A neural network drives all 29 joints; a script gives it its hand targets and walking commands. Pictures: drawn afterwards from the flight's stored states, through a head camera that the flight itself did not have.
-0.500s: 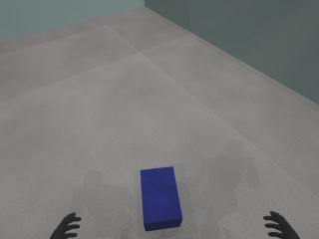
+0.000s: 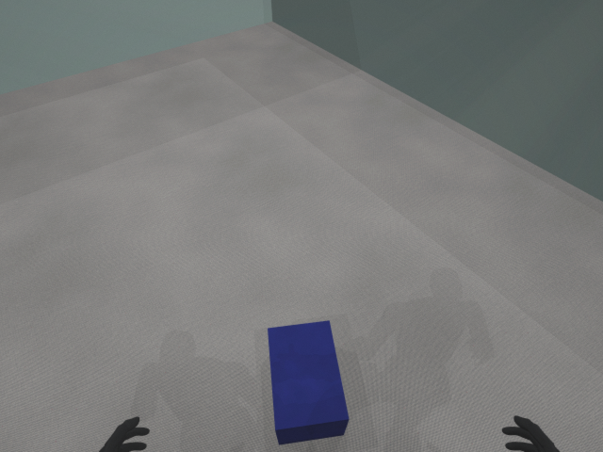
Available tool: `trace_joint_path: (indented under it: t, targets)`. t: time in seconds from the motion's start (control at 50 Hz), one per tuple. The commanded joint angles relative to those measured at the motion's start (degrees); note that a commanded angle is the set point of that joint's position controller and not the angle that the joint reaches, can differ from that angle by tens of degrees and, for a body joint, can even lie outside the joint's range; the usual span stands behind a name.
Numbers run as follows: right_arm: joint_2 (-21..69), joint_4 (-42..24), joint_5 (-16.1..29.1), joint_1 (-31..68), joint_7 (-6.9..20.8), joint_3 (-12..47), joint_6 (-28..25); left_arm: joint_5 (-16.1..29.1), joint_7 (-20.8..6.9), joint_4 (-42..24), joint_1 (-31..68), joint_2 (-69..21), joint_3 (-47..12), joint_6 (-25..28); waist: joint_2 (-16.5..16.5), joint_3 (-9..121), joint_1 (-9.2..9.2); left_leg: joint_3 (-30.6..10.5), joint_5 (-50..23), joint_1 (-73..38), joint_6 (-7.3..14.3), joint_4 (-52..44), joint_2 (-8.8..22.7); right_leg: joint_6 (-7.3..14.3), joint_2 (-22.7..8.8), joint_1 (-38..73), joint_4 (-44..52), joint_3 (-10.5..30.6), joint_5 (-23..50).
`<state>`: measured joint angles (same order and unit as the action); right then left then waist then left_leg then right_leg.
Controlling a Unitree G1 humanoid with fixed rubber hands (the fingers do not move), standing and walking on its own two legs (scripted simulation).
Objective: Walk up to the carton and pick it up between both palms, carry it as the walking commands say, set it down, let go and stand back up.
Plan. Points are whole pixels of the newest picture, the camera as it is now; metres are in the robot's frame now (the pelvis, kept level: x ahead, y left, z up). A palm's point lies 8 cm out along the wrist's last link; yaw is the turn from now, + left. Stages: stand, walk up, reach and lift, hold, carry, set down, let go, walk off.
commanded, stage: stand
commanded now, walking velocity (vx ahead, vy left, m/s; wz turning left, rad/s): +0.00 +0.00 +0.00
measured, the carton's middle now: (304, 380) +0.44 +0.02 -0.68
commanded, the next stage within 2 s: none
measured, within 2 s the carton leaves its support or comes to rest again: neither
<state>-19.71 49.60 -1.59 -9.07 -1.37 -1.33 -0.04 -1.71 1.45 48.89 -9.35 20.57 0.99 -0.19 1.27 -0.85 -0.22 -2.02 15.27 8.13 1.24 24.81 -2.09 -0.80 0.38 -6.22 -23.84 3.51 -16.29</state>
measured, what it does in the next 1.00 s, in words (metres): stands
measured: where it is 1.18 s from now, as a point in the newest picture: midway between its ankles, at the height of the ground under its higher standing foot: outside the picture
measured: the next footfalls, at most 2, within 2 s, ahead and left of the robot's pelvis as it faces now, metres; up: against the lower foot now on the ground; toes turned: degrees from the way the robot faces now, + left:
none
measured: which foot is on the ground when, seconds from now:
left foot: down 0.00-1.00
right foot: down 0.00-1.00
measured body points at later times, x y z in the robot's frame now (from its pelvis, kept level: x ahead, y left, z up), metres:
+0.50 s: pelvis -0.02 +0.00 +0.00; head -0.02 +0.01 +0.45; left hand +0.08 +0.31 -0.11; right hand +0.09 -0.31 -0.10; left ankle -0.02 +0.11 -0.74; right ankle -0.04 -0.13 -0.74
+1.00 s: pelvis -0.02 +0.00 +0.01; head -0.02 +0.00 +0.45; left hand +0.07 +0.31 -0.12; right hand +0.08 -0.32 -0.11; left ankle -0.02 +0.11 -0.74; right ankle -0.04 -0.13 -0.74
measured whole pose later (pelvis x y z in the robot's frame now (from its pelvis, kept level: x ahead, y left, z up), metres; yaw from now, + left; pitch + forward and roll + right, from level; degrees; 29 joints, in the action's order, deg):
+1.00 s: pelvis -0.02 +0.00 +0.01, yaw +0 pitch -3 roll +0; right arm -22.0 58.8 -0.8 -6.9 -0.7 -0.3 -0.6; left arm -1.1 0.7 58.2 -7.9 22.4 0.2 0.4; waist 0.8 -2.0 0.0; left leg -2.3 11.3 6.5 0.9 20.6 -1.6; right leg -0.8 0.3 -4.5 -19.5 3.2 -12.3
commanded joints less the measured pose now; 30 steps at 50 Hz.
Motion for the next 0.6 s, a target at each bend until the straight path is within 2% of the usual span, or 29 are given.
trace_joint_path:
  t: [0.0, 0.26, 0.58]
  targets:
    - [-9.46, -2.32, 0.03, 1.83, -0.20, -2.01, -0.75, 0.04, 0.15, -2.34, 1.48, 8.46, 1.83, 0.74, -1.16, 2.31, 0.08, -5.23, -16.90, -1.12, -0.36, -3.54, 6.74, 0.98, -5.06, -0.26, 2.73, 3.39, 15.10]
    - [-10.43, 1.37, 0.23, 2.50, 0.06, -1.59, -0.93, 0.19, -0.13, 1.18, 1.77, 9.59, 1.55, 0.98, -1.19, 0.81, 0.12, -5.78, -12.51, -0.98, -0.25, -5.50, 7.05, 1.15, -5.60, -0.49, 5.08, 4.12, 11.92]
    - [-11.46, 4.62, 0.56, 3.26, 0.29, -1.13, -1.00, 0.41, -0.35, 4.54, 2.29, 10.55, 1.20, 1.07, -1.21, 0.28, 0.20, -6.23, -11.25, -1.06, -0.08, -6.67, 7.43, 1.32, -5.93, -0.16, 6.33, 4.33, 10.81]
